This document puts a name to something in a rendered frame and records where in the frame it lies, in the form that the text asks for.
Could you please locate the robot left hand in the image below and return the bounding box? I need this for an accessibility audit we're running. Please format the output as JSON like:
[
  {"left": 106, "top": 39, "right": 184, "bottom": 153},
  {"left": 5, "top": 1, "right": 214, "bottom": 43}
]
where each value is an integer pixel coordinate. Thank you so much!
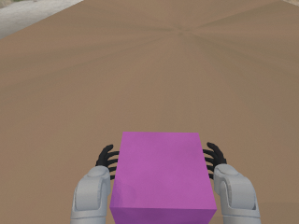
[{"left": 95, "top": 144, "right": 120, "bottom": 180}]

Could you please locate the robot right forearm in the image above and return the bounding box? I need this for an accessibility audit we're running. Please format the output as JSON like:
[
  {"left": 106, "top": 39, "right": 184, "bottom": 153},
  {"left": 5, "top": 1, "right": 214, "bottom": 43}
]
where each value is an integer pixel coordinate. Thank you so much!
[{"left": 213, "top": 163, "right": 262, "bottom": 224}]

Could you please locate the carton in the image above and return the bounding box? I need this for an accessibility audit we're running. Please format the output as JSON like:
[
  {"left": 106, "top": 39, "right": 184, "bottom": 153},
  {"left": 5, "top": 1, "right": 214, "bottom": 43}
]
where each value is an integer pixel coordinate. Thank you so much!
[{"left": 109, "top": 132, "right": 217, "bottom": 224}]

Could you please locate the robot left forearm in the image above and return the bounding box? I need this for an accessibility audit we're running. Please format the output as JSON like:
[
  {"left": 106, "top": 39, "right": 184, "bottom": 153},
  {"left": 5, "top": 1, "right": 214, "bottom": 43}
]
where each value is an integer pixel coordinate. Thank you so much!
[{"left": 70, "top": 165, "right": 111, "bottom": 224}]

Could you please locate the robot right hand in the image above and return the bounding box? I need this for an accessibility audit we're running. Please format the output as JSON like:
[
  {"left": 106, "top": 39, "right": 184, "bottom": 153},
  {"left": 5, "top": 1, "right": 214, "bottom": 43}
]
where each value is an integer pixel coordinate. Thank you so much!
[{"left": 203, "top": 142, "right": 227, "bottom": 179}]

